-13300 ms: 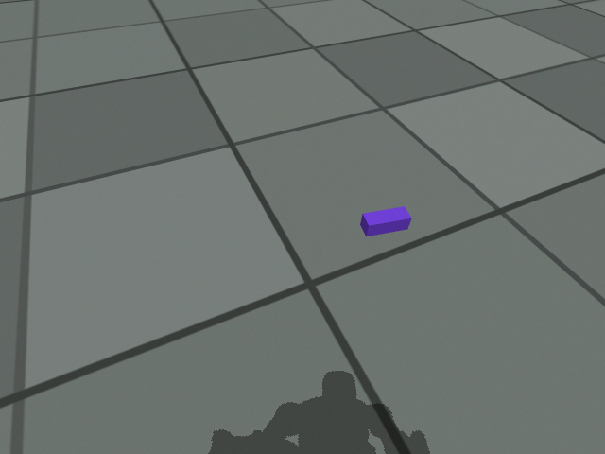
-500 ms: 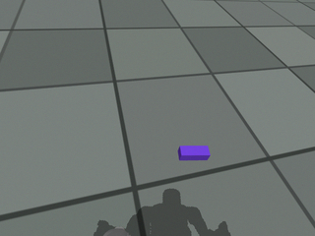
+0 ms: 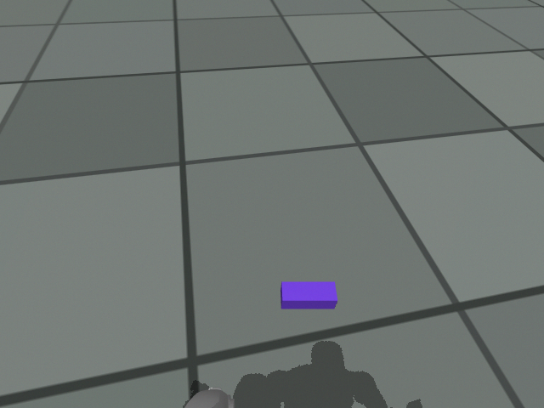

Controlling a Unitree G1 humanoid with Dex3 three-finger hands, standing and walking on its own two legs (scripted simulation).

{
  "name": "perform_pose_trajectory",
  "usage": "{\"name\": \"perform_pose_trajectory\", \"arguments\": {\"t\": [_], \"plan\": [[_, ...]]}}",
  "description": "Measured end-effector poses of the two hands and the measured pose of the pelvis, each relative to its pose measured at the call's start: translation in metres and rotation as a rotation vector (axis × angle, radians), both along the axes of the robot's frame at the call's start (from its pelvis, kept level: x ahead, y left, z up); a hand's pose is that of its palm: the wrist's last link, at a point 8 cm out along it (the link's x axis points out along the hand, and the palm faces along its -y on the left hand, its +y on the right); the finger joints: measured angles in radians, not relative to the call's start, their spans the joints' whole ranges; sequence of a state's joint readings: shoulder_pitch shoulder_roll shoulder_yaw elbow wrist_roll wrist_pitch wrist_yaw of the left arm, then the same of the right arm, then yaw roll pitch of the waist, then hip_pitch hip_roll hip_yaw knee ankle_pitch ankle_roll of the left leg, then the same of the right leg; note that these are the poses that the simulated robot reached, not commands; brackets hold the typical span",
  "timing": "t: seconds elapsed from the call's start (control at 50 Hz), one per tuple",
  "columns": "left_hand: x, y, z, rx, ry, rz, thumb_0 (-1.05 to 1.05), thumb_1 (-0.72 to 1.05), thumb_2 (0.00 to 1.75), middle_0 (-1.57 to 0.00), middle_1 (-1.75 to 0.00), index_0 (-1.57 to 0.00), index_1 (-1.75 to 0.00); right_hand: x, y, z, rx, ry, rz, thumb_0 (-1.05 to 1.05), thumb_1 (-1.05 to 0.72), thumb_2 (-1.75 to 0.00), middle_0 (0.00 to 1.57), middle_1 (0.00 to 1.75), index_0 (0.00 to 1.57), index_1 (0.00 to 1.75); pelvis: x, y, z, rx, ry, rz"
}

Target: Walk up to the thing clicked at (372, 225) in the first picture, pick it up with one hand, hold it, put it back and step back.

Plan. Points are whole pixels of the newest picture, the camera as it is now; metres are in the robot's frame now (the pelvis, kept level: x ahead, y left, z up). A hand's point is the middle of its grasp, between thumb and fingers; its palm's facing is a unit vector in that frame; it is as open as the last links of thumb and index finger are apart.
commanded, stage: walk up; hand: left
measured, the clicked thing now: (308, 295) +0.65 -0.13 -0.71
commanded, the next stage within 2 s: none
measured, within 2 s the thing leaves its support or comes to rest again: neither
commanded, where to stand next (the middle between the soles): +0.28 -0.39 m, yaw +4 degrees
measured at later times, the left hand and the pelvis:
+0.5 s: hand (217, 404) +0.17 +0.10 -0.15, palm faces -0.05 -0.93 -0.37, open 7.4 cm; pelvis +0.08 -0.20 -0.02, yaw +0 degrees
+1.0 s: hand (327, 376) +0.23 -0.09 -0.16, palm faces -0.05 -0.95 -0.30, open 7.4 cm; pelvis +0.17 -0.36 +0.00, yaw +1 degrees
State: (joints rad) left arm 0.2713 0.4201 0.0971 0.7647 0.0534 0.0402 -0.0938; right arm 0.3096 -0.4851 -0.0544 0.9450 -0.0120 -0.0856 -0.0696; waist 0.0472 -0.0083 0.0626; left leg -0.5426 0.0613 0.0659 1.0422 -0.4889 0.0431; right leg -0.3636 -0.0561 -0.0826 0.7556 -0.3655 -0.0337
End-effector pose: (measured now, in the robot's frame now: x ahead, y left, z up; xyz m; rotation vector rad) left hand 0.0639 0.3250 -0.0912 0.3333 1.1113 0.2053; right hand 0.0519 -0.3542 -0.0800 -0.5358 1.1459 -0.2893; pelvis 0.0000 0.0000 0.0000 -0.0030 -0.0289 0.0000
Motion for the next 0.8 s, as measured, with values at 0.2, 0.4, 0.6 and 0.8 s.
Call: {"name": "perform_pose_trajectory", "arguments": {"t": [0.2,0.4,0.6,0.8], "plan": [[0.020,-0.054,-0.026,-0.037,0.100,0.014,0.01,0.90,0.90,-0.21,-0.30,-0.20,-0.30,0.028,-0.034,0.010,-0.008,0.002,0.019,0.00,-0.90,-0.89,0.21,0.30,0.21,0.30,0.041,-0.053,-0.001,0.020,-0.005,0.018],[0.076,-0.134,-0.027,-0.050,0.077,-0.038,0.00,0.90,0.90,-0.21,-0.30,-0.20,-0.30,0.029,-0.142,0.031,-0.073,0.026,-0.026,0.00,-0.89,-0.89,0.21,0.30,0.22,0.30,0.067,-0.140,0.000,0.021,-0.006,-0.004],[0.096,-0.237,-0.017,0.009,0.008,0.015,0.00,0.90,0.90,-0.21,-0.30,-0.20,-0.30,0.081,-0.267,-0.004,-0.083,0.063,-0.063,0.00,-0.90,-0.89,0.20,0.30,0.21,0.30,0.099,-0.245,-0.015,-0.002,-0.007,0.019],[0.089,-0.301,-0.019,-0.032,0.105,0.068,0.00,0.90,0.90,-0.21,-0.30,-0.20,-0.30,0.156,-0.272,0.002,0.029,0.021,0.079,0.00,-0.90,-0.89,0.20,0.30,0.21,0.30,0.141,-0.298,0.001,-0.005,0.009,0.037]]}}
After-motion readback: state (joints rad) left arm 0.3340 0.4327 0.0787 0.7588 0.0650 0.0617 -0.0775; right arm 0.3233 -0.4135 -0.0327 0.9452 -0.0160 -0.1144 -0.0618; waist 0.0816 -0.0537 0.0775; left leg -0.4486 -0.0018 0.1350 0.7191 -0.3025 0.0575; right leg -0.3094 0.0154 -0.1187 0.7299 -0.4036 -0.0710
